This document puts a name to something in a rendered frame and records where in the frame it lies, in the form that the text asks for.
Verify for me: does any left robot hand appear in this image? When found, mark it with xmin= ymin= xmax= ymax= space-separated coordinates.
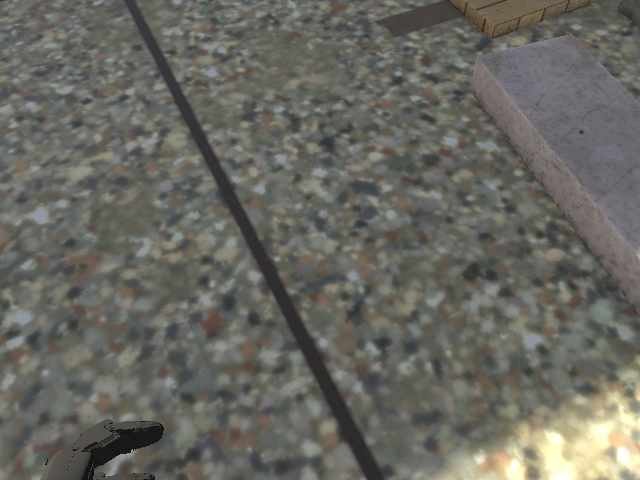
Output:
xmin=40 ymin=419 xmax=164 ymax=480

